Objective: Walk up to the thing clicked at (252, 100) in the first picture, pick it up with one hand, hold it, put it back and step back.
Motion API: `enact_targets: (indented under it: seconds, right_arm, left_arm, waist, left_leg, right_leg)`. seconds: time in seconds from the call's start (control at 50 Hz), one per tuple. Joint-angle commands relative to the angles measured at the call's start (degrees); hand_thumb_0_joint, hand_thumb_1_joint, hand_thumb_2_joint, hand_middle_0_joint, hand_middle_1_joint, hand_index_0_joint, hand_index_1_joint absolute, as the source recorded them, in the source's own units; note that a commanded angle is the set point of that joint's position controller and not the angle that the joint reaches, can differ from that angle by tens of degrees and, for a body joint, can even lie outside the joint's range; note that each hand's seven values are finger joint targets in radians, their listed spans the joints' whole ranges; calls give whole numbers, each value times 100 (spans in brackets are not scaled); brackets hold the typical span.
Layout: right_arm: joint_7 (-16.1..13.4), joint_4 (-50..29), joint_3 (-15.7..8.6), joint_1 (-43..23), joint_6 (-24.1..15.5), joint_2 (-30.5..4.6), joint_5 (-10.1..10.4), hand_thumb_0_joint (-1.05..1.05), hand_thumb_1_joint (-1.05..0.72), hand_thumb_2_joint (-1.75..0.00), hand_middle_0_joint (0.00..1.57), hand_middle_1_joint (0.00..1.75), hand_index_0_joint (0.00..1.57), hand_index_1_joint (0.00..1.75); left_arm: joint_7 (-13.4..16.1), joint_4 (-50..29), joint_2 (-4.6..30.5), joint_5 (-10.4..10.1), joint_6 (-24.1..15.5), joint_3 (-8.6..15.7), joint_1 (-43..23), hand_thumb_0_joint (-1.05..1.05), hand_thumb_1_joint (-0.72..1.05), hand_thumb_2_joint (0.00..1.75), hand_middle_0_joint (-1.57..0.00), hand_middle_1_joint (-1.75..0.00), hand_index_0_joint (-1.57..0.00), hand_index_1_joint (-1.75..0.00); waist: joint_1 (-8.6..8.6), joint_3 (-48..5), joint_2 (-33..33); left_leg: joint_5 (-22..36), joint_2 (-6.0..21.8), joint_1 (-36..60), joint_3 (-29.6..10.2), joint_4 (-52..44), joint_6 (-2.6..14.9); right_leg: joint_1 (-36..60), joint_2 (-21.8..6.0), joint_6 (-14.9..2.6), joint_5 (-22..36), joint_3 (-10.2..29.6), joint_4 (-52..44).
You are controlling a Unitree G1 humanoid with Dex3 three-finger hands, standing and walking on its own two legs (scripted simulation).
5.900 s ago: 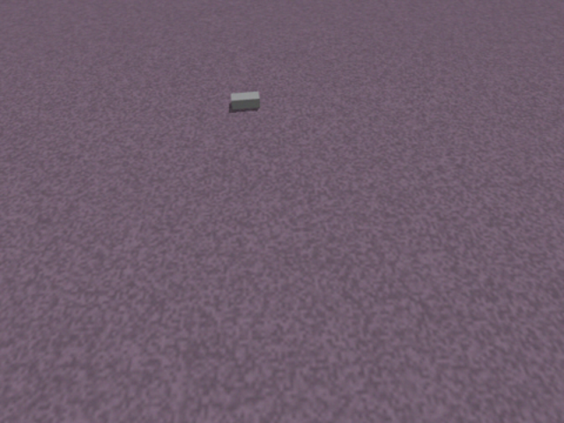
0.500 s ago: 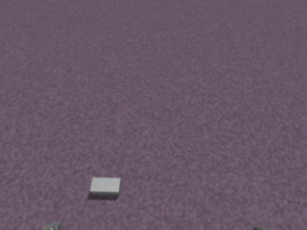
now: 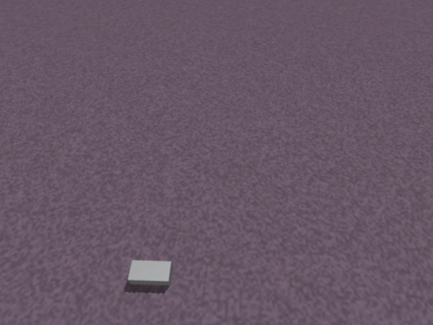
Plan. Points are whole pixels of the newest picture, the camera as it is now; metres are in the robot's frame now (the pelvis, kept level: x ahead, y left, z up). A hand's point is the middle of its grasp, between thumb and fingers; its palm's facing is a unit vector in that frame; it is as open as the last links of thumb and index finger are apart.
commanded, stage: walk up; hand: left
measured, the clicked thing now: (151, 272) +0.44 +0.30 -0.75
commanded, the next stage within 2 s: stand in 0.50 s
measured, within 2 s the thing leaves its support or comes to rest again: neither
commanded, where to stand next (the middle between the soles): +0.02 +0.01 m, yaw +0 degrees
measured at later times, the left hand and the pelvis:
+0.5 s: hand out of the picture +0.10 +0.25 -0.15, palm faces -0.01 -0.94 -0.34, open 7.4 cm; pelvis +0.01 +0.00 +0.00, yaw +0 degrees
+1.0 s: hand out of the picture +0.07 +0.24 -0.16, palm faces -0.01 -0.94 -0.33, open 7.4 cm; pelvis +0.00 -0.01 +0.00, yaw +0 degrees
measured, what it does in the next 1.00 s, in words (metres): stands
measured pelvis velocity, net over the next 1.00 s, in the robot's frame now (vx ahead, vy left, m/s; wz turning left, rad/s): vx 0.00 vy -0.01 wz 0.01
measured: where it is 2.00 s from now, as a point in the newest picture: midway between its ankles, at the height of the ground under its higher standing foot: outside the picture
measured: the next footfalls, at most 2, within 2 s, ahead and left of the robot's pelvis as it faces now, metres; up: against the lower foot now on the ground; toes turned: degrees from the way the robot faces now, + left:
none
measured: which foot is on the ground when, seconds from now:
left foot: down 0.00-1.00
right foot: down 0.00-1.00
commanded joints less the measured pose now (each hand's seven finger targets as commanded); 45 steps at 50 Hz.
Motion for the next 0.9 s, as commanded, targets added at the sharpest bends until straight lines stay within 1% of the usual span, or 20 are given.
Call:
enact_targets:
  seconds: [0.0,0.08,0.12,0.16,0.22,0.24,0.34,0.46,0.48,0.52,0.56,0.6,0.66,0.68,0.7,0.74,0.8,0.82,0.86,0.88]
  right_arm:
    - [-104,-369,-195,-327,-137,-1210,-7,0,-90,-90,20,30,20,30]
    - [-116,-360,-203,-334,-120,-1225,-13,0,-90,-90,20,30,20,30]
    - [-117,-350,-201,-262,-121,-1203,-18,0,-90,-90,20,30,20,30]
    - [-121,-345,-205,-288,-121,-1190,-15,0,-90,-90,20,30,20,30]
    - [-137,-346,-225,-235,-126,-1226,-25,0,-90,-90,20,30,20,30]
    - [-138,-346,-223,-277,-127,-1205,-16,0,-90,-90,20,30,20,30]
    - [-139,-389,-226,-262,-124,-1200,-30,0,-90,-90,20,30,20,30]
    - [-131,-422,-236,-214,-116,-1158,-31,0,-90,-90,20,30,20,30]
    - [-155,-488,-191,-308,-149,-1100,-50,0,-90,-90,20,30,20,30]
    - [-174,-486,-211,-316,-169,-1203,-33,0,-90,-90,20,30,20,30]
    - [-178,-485,-199,-245,-168,-1167,-30,0,-90,-90,20,30,20,30]
    - [-173,-504,-182,-283,-176,-1137,-35,0,-90,-90,20,30,20,30]
    - [-172,-492,-162,-290,-173,-1122,-31,0,-90,-90,20,30,20,30]
    - [-175,-505,-180,-326,-168,-1173,-27,0,-90,-90,20,30,20,30]
    - [-171,-502,-161,-320,-170,-1116,-25,0,-90,-90,20,30,20,30]
    - [-175,-505,-170,-318,-171,-1136,-32,0,-90,-90,20,30,20,30]
    - [-168,-484,-159,-270,-164,-1157,-33,0,-90,-90,20,30,20,30]
    - [-162,-485,-152,-279,-172,-1115,-41,0,-90,-90,20,30,20,30]
    - [-166,-485,-170,-300,-164,-1178,-31,0,-90,-90,20,30,20,30]
    - [-158,-500,-159,-319,-160,-1136,-36,0,-90,-90,20,30,20,30]
  left_arm:
    - [106,-374,1252,7,-168,229,-391,0,90,90,-20,-30,-20,-30]
    - [111,-381,1224,19,-141,227,-351,0,90,90,-20,-30,-20,-30]
    - [112,-380,1223,20,-139,241,-356,0,90,90,-20,-30,-20,-30]
    - [114,-357,1204,5,-127,243,-338,0,90,90,-20,-30,-20,-30]
    - [118,-395,1193,26,-115,256,-338,0,90,90,-20,-30,-20,-30]
    - [121,-370,1179,19,-115,248,-275,0,90,90,-20,-30,-20,-30]
    - [119,-417,1201,30,-101,257,-357,0,90,90,-20,-30,-20,-30]
    - [129,-438,1178,38,-120,270,-347,0,90,90,-20,-30,-20,-30]
    - [135,-482,1221,14,-100,270,-379,0,90,90,-20,-30,-20,-30]
    - [126,-487,1143,6,-79,265,-293,0,90,90,-20,-30,-20,-30]
    - [126,-502,1165,8,-72,285,-299,0,90,90,-20,-30,-20,-30]
    - [111,-514,1172,-8,-68,278,-313,0,90,90,-20,-30,-20,-30]
    - [96,-517,1184,0,-69,274,-314,0,90,90,-20,-30,-20,-30]
    - [97,-517,1164,18,-66,275,-269,0,90,90,-20,-30,-20,-30]
    - [96,-516,1200,22,-65,274,-304,0,90,90,-20,-30,-20,-30]
    - [98,-531,1205,22,-57,286,-292,0,90,90,-20,-30,-20,-30]
    - [91,-523,1163,10,-59,274,-286,0,90,90,-20,-30,-20,-30]
    - [85,-531,1218,8,-62,279,-283,0,90,90,-20,-30,-20,-30]
    - [85,-518,1165,22,-51,270,-238,0,90,90,-20,-30,-20,-30]
    - [82,-531,1187,30,-54,269,-257,0,90,90,-20,-30,-20,-30]
  waist:
    - [-54,-590,-5]
    - [-44,-551,85]
    - [-49,-598,38]
    - [-40,-499,64]
    - [-54,-589,94]
    - [-26,-582,84]
    - [-44,-440,58]
    - [-61,-538,5]
    - [-60,-399,-120]
    - [-42,-573,39]
    - [-60,-635,-4]
    - [-70,-629,71]
    - [-63,-599,53]
    - [-46,-626,88]
    - [-64,-574,47]
    - [-57,-618,51]
    - [-62,-501,101]
    - [-63,-482,50]
    - [-53,-481,106]
    - [-57,-498,49]
  left_leg:
    - [747,604,285,-547,-356,151]
    - [559,610,233,-556,-434,158]
    - [637,616,220,-568,-445,159]
    - [695,604,218,-571,-448,133]
    - [768,630,200,-564,-473,157]
    - [879,639,286,-577,-461,157]
    - [776,588,199,-559,-508,139]
    - [923,601,350,-528,-418,140]
    - [1407,712,290,-635,-456,86]
    - [1607,724,418,-593,-375,78]
    - [1479,721,398,-560,-393,84]
    - [1486,716,401,-565,-448,51]
    - [1171,706,366,-569,-475,44]
    - [1150,725,397,-572,-455,67]
    - [1130,708,373,-586,-511,34]
    - [1123,723,430,-576,-482,53]
    - [920,684,305,-572,-507,49]
    - [859,696,335,-589,-549,21]
    - [684,709,319,-605,-533,55]
    - [690,717,324,-598,-521,71]
  right_leg:
    - [44,-507,-219,625,428,-384]
    - [44,-519,-219,536,420,-387]
    - [158,-529,-218,600,413,-377]
    - [62,-500,-211,573,399,-393]
    - [241,-529,-232,693,350,-341]
    - [182,-507,-219,717,345,-345]
    - [154,-527,-201,747,365,-376]
    - [177,-516,-204,785,342,-402]
    - [108,-575,-208,1096,412,-380]
    - [243,-584,-202,1305,396,-384]
    - [352,-605,-207,1259,411,-407]
    - [337,-585,-218,1209,399,-392]
    - [325,-591,-222,963,435,-481]
    - [332,-592,-224,994,421,-505]
    - [280,-576,-212,939,412,-503]
    - [275,-589,-233,953,430,-502]
    - [247,-588,-222,801,455,-592]
    - [196,-577,-226,671,450,-559]
    - [174,-576,-231,564,462,-604]
    - [160,-581,-241,568,447,-590]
